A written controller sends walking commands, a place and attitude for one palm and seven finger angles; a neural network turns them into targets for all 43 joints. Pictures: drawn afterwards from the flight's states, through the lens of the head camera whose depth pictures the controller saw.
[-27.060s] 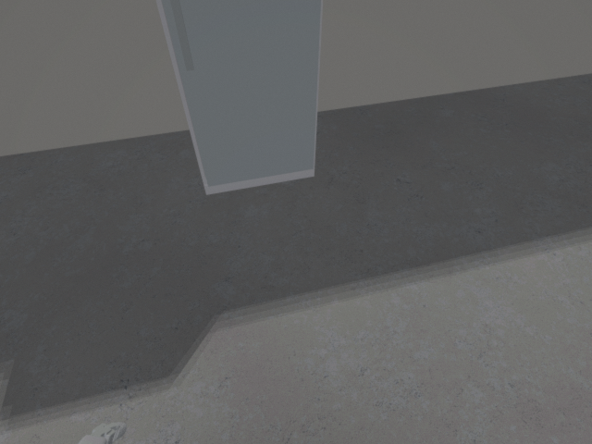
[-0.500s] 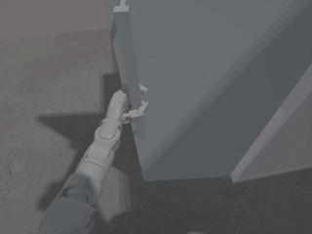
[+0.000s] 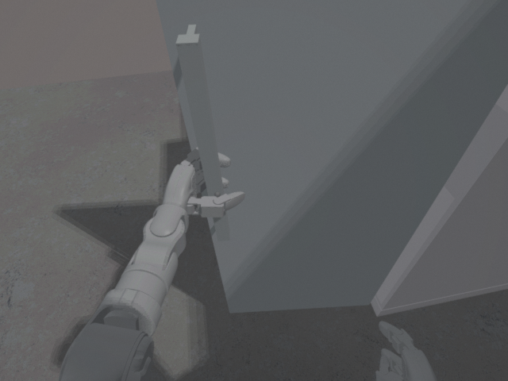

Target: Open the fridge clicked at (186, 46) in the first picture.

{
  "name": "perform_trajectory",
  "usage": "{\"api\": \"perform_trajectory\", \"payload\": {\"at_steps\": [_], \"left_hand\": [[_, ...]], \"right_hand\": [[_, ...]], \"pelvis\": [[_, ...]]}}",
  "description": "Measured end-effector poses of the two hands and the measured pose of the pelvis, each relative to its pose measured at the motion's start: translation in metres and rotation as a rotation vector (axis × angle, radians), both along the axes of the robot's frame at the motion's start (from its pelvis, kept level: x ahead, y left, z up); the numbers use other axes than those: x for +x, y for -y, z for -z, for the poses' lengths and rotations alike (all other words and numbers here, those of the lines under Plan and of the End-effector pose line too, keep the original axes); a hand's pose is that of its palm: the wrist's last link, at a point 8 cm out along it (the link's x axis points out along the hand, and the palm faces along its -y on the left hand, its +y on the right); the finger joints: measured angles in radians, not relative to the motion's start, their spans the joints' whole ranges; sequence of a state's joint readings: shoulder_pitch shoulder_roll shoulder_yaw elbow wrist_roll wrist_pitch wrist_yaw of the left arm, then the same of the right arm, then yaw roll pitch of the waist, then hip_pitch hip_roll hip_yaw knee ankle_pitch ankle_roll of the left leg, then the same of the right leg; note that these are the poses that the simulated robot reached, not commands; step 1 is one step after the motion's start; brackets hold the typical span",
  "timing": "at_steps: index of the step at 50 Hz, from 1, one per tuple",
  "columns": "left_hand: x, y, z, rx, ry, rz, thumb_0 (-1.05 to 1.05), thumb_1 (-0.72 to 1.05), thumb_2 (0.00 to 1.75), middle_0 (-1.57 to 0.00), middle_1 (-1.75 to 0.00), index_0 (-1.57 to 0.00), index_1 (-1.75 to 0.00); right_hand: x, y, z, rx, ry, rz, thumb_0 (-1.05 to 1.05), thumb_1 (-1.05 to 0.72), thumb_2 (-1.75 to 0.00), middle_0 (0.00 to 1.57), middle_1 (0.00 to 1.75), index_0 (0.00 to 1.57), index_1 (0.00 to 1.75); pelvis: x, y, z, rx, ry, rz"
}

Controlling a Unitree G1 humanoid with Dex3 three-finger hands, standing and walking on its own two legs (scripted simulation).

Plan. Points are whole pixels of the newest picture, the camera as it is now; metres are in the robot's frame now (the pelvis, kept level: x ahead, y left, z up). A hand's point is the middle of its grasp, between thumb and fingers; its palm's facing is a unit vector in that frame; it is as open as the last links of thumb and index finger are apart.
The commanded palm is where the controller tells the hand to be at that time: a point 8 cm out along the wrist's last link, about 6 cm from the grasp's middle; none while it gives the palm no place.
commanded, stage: loosen the grip on the handle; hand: left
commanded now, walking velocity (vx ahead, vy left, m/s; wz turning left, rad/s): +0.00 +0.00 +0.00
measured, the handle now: (211, 157) +0.45 +0.07 +0.12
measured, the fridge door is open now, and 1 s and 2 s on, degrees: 82 81 81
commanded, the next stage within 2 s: slip the hand off the handle in 0.34 s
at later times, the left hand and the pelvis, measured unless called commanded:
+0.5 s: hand (204, 197) +0.40 +0.09 +0.07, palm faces -0.17 -0.98 -0.13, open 14.5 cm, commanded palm +0.39 +0.15 +0.08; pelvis +0.00 +0.01 +0.00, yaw -1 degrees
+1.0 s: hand (165, 200) +0.40 +0.15 +0.07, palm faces -0.18 -0.98 -0.12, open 14.7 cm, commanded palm +0.39 +0.21 +0.08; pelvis +0.01 +0.04 -0.01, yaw -1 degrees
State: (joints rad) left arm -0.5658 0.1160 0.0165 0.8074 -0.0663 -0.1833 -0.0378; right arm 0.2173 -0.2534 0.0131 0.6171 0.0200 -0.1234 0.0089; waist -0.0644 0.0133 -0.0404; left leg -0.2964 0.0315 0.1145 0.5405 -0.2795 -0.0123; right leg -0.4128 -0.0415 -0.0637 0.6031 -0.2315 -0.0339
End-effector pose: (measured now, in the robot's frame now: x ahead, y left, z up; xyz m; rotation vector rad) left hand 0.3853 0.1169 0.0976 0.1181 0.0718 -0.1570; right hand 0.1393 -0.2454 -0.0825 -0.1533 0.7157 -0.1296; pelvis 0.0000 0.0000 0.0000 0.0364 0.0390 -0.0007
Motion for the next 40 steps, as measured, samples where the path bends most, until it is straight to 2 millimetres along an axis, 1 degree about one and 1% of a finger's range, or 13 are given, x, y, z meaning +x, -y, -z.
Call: {"api": "perform_trajectory", "payload": {"at_steps": [4,7,11,15,19,24,28,34,40], "left_hand": [[-0.003,0.001,0.004,-0.008,0.046,0.006,0.0,-0.08,0.42,-0.36,-1.32,-0.37,-1.34],[-0.001,0.002,0.009,0.003,0.051,0.019,0.0,-0.26,0.33,-0.36,-1.31,-0.36,-1.33],[0.007,-0.001,0.014,0.039,0.034,0.039,0.0,-0.41,0.26,-0.35,-1.29,-0.36,-1.29],[0.011,-0.004,0.013,0.019,0.02,0.046,-0.01,-0.49,0.22,-0.32,-1.24,-0.37,-1.25],[0.011,-0.012,0.012,-0.021,0.014,0.015,-0.01,-0.52,0.21,-0.29,-1.2,-0.33,-1.2],[0.007,-0.022,0.013,0.008,0.032,0.017,-0.01,-0.54,0.2,-0.26,-1.17,-0.29,-1.17],[0.012,-0.038,0.02,0.02,0.007,0.009,-0.01,-0.54,0.2,-0.26,-1.15,-0.27,-1.16],[0.014,-0.056,0.015,0.005,0.028,0.022,-0.02,-0.54,0.2,-0.26,-1.15,-0.28,-1.16],[0.014,-0.075,0.015,-0.01,0.029,0.007,-0.02,-0.55,0.2,-0.26,-1.15,-0.27,-1.16]], "right_hand": [[-0.025,0.008,0.012,-0.002,-0.084,0.008,0.01,-0.9,-0.9,0.2,0.3,0.2,0.3],[-0.044,0.015,0.017,-0.016,-0.148,0.022,0.01,-0.9,-0.9,0.2,0.3,0.2,0.3],[-0.063,0.023,0.021,-0.034,-0.207,0.064,0.02,-0.9,-0.9,0.2,0.3,0.2,0.3],[-0.072,0.027,0.02,-0.046,-0.227,0.103,0.02,-0.9,-0.9,0.2,0.3,0.2,0.3],[-0.07,0.025,0.017,-0.049,-0.215,0.116,0.02,-0.91,-0.9,0.2,0.3,0.2,0.3],[-0.057,0.015,0.014,-0.05,-0.188,0.088,0.02,-0.91,-0.9,0.2,0.3,0.2,0.3],[-0.047,0.005,0.012,-0.055,-0.18,0.074,0.02,-0.91,-0.9,0.2,0.3,0.2,0.3],[-0.038,-0.011,0.012,-0.049,-0.159,0.071,0.01,-0.9,-0.9,0.2,0.3,0.2,0.3],[-0.036,-0.026,0.015,-0.039,-0.173,0.056,0.01,-0.9,-0.9,0.2,0.3,0.2,0.3]], "pelvis": [[-0.003,0.006,0.002,0.008,-0.014,0.005],[-0.005,0.009,0.002,0.006,-0.023,0.011],[-0.005,0.01,0.002,0.003,-0.036,0.02],[-0.002,0.008,0.0,-0.002,-0.04,0.027],[0.001,0.003,-0.001,-0.005,-0.04,0.032],[0.002,-0.004,0.0,-0.009,-0.043,0.025],[0.0,-0.01,0.002,-0.012,-0.048,0.022],[0.003,-0.023,0.003,-0.019,-0.052,0.022],[0.007,-0.032,0.005,-0.023,-0.054,0.02]]}}
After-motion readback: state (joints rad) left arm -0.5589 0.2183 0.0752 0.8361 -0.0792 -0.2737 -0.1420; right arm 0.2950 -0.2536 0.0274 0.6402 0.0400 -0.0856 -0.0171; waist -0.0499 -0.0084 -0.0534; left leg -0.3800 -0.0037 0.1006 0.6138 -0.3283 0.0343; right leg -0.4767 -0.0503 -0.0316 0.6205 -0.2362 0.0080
